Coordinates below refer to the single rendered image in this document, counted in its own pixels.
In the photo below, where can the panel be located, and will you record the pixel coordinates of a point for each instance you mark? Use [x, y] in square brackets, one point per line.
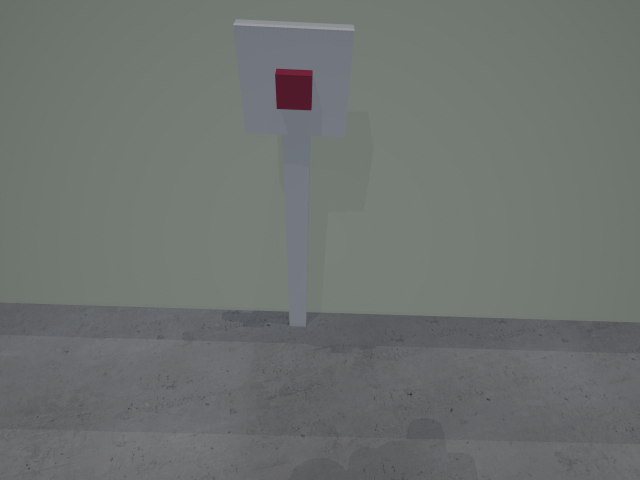
[261, 48]

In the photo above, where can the button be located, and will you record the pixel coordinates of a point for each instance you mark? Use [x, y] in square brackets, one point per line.
[293, 89]

